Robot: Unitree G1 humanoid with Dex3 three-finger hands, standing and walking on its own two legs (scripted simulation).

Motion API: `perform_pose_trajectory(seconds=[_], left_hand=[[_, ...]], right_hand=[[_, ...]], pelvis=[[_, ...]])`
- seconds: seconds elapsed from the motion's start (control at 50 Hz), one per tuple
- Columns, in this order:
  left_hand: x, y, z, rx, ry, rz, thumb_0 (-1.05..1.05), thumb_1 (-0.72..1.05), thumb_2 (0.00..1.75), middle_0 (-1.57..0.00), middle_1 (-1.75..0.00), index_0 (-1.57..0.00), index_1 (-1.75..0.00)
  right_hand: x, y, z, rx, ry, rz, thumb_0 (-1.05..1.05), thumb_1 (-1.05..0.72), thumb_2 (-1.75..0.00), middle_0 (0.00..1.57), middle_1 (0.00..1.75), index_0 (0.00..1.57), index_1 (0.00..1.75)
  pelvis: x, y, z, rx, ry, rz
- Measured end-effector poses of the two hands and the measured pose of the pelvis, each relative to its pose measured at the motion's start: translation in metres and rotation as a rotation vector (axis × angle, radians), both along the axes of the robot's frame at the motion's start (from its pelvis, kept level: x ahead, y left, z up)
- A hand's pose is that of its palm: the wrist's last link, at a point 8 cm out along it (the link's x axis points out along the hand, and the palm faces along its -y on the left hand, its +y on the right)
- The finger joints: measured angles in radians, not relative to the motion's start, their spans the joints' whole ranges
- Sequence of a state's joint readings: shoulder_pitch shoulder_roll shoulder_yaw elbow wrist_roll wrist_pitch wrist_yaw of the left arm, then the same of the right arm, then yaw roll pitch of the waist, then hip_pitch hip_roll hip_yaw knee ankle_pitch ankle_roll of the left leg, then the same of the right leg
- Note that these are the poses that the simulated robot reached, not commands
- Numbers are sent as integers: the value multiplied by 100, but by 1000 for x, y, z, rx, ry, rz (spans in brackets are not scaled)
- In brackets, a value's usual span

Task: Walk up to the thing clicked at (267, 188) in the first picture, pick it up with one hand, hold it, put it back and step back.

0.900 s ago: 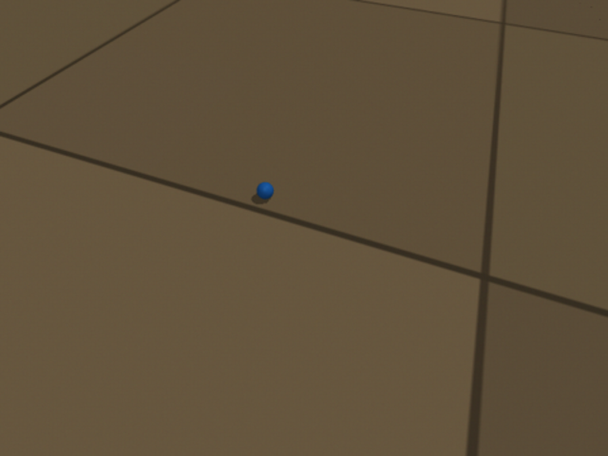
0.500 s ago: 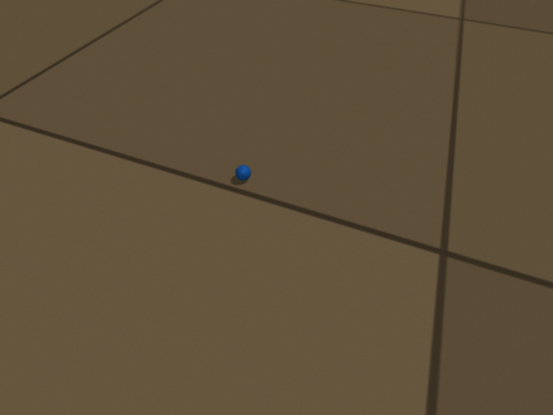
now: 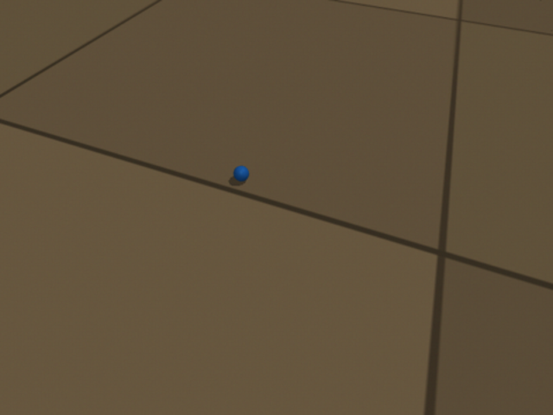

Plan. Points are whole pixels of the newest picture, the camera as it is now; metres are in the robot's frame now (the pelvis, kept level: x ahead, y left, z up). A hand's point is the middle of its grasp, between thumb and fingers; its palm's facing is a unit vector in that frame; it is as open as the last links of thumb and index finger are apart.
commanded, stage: stand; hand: left
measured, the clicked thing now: (241, 173) +1.33 +0.20 -0.74
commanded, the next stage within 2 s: walk up in 0.22 s
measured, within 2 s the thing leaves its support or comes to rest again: neither
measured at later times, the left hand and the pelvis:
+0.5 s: hand out of the picture +0.12 +0.25 -0.15, palm faces -0.08 -0.91 -0.40, open 7.4 cm; pelvis +0.05 -0.03 -0.02, yaw -3 degrees
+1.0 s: hand (151, 341) +0.28 +0.25 -0.18, palm faces -0.03 -0.95 -0.33, open 7.4 cm; pelvis +0.26 -0.02 -0.03, yaw -1 degrees
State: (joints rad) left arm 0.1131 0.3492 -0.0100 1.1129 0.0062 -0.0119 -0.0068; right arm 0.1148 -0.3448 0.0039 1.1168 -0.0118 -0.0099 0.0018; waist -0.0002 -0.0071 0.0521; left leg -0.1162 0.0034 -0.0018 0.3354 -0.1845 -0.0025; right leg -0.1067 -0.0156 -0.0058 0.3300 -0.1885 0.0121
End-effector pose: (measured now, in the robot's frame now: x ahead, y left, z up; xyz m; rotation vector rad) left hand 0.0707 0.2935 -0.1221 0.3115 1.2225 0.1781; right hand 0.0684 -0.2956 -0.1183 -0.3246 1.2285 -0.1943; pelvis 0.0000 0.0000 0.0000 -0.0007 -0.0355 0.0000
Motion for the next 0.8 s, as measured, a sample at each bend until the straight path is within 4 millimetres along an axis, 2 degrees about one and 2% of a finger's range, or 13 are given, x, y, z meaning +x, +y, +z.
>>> perform_pose_trajectory(seconds=[0.28,0.4,0.46,0.52,0.58,0.66,0.74,0.8], left_hand=[[-1,6,3,-7,-13,1,0,90,90,-21,-30,-20,-30],[14,16,4,38,2,-30,1,90,90,-21,-30,-20,-30],[34,9,12,56,-4,-55,1,90,90,-21,-30,-20,-30],[52,2,16,87,-58,-58,1,90,90,-21,-30,-20,-30],[56,-5,22,96,-82,-23,0,90,90,-21,-30,-20,-30],[61,-14,28,87,-50,16,0,90,90,-21,-30,-20,-30],[76,-17,23,69,-19,34,0,90,90,-21,-30,-20,-30],[95,-15,12,51,-4,45,0,90,90,-21,-30,-20,-30]], right_hand=[[1,-3,2,12,-25,4,0,-90,-90,20,30,20,30],[-1,-31,0,-10,-64,-32,0,-90,-90,20,30,21,30],[-5,-53,-2,-17,-36,-58,0,-90,-90,20,30,21,30],[3,-75,-12,-29,7,-61,1,-90,-90,20,30,20,30],[28,-83,-10,-28,26,-44,1,-90,-90,20,30,20,30],[79,-83,-2,-11,-24,4,1,-90,-90,20,30,20,30],[134,-76,2,4,-55,55,1,-90,-90,20,30,20,30],[180,-65,3,8,-72,96,1,-90,-90,20,30,20,30]], pelvis=[[5,0,-1,3,7,-5],[21,-12,-11,28,16,-39],[35,-25,-12,36,8,-49],[52,-39,-19,4,-3,-37],[73,-46,-15,-2,-8,-27],[102,-49,-7,-11,-11,-18],[133,-49,-8,-19,-12,-3],[160,-45,-12,-28,-12,9]])
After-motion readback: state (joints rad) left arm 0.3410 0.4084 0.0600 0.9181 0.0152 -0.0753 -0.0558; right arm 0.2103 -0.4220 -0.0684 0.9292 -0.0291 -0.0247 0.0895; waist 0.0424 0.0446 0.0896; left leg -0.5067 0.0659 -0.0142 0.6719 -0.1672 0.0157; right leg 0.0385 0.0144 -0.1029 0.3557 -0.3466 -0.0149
